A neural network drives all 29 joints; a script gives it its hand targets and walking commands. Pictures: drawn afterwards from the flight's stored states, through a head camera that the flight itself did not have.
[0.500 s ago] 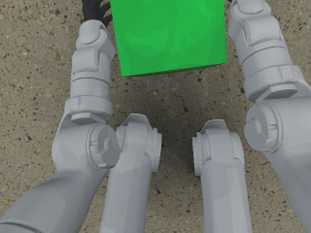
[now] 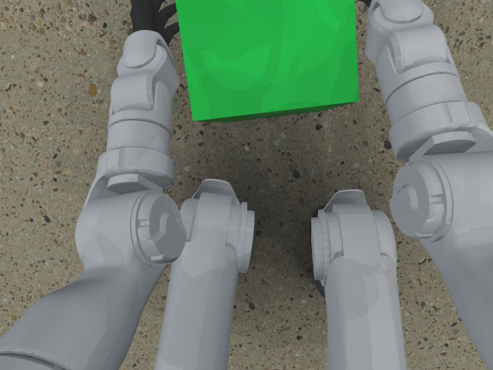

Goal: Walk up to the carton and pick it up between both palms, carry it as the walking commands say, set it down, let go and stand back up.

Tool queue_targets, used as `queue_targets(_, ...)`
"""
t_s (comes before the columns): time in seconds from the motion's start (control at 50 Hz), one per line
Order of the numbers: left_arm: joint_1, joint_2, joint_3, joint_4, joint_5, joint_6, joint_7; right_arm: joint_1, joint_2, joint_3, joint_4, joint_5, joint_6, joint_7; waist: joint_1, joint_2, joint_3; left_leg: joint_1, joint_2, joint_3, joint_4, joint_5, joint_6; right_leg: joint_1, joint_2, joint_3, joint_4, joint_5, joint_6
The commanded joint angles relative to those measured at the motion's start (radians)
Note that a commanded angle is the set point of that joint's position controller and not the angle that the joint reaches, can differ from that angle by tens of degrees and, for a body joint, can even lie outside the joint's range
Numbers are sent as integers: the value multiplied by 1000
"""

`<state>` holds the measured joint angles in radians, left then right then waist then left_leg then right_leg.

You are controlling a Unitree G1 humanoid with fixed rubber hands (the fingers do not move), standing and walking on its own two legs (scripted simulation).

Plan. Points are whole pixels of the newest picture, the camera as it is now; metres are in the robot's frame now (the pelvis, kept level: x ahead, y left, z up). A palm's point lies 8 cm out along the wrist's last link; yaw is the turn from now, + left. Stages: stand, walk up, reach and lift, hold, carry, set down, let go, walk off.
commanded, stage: set down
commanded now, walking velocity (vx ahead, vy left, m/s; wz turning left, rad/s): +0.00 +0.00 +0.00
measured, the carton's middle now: (264, 34) +0.53 +0.04 -0.25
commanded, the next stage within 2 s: none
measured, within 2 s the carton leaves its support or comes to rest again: neither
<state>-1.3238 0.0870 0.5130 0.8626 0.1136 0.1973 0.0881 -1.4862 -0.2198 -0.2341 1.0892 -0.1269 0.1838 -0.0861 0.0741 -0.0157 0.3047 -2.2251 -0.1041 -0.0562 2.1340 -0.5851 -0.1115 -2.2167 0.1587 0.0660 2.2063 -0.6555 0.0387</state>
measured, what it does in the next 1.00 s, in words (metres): stands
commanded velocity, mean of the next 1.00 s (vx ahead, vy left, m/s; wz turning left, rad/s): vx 0.00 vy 0.00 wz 0.00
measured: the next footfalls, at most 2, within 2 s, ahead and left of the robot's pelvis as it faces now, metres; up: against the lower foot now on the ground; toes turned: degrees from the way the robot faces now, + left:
none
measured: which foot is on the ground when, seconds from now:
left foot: down 0.00-1.00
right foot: down 0.00-1.00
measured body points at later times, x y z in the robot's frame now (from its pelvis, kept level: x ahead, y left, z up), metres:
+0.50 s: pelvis +0.00 +0.00 +0.00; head +0.37 -0.01 +0.25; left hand +0.53 +0.18 -0.18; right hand +0.57 -0.10 -0.18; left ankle +0.11 +0.14 -0.35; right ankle +0.09 -0.11 -0.35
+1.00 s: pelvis +0.00 +0.01 +0.00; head +0.37 -0.01 +0.24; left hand +0.52 +0.20 -0.19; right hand +0.57 -0.14 -0.19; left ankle +0.11 +0.14 -0.35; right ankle +0.09 -0.11 -0.35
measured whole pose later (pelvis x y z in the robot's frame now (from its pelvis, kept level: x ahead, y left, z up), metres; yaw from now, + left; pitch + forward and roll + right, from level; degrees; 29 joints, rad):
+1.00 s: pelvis +0.00 +0.01 +0.00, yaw +0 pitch +38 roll +3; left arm -1.39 0.20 0.36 1.07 -0.05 0.04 0.13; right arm -1.52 -0.40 -0.02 1.17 0.08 0.09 -0.08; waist 0.09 0.01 0.36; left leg -2.24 -0.07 -0.02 2.13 -0.56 -0.07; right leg -2.22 0.11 0.06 2.20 -0.64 0.04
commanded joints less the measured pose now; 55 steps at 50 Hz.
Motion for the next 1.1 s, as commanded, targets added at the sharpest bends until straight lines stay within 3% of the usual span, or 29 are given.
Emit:
queue_targets(0.0, -580, -771, -350, -36, -70, -16, -240, -395, 840, 226, -20, 49, -17, 231, 22, -74, -924, 429, -33, 155, -104, 339, 61, 383, 8, -69, -214, 332, -45)
queue_targets(0.34, -565, -732, -319, -2, -68, -23, -239, -357, 773, 178, -9, -4, -14, 239, -6, -64, -873, 406, -33, 144, -93, 324, 57, 375, -7, -65, -203, 321, -46)
queue_targets(0.46, -544, -650, -289, 3, -59, -31, -221, -347, 694, 163, -9, -10, -18, 229, 3, -69, -879, 411, -30, 146, -91, 320, 54, 388, -16, -66, -200, 314, -39)
queue_targets(0.62, -471, -431, -200, 28, -36, -62, -160, -339, 464, 127, -16, -8, -43, 173, 10, -72, -912, 444, -21, 149, -93, 313, 47, 426, -38, -69, -198, 302, -22)
queue_targets(0.72, -358, -80, -83, 53, -16, -103, -53, -297, 86, 73, -41, -3, -68, 73, 15, -77, -958, 483, -5, 153, -106, 303, 40, 473, -57, -72, -206, 294, -5)
queue_targets(0.78, -283, 145, -62, 88, -45, -135, 18, -287, -167, 78, -54, 32, -87, 11, 24, -78, -1001, 514, 11, 155, -118, 322, 34, 500, -72, -68, -210, 312, 3)
queue_targets(0.9, -280, 228, -128, 107, -145, -173, 51, -345, -217, 201, -42, 184, -108, -1, 81, -108, -1087, 526, 39, 142, -105, 417, 48, 523, -87, -40, -190, 390, 1)
queue_targets(1.08, -274, 245, -234, 94, -259, -179, 49, -322, -265, 247, -3, 266, -120, 18, 47, -82, -1148, 581, 52, 129, -103, 462, 47, 501, -103, -56, -182, 384, -16)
